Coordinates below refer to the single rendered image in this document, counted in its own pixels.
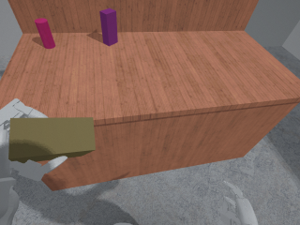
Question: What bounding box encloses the robot left forearm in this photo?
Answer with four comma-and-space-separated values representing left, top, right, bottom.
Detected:
0, 177, 20, 225

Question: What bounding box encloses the sponge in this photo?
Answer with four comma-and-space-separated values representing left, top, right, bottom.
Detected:
8, 117, 96, 163

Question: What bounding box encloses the robot left hand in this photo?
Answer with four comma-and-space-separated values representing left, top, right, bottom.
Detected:
0, 98, 68, 181

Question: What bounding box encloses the robot right hand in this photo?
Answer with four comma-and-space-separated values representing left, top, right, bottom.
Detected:
219, 181, 258, 225

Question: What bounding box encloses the table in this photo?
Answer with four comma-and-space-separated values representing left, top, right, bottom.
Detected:
0, 0, 300, 191

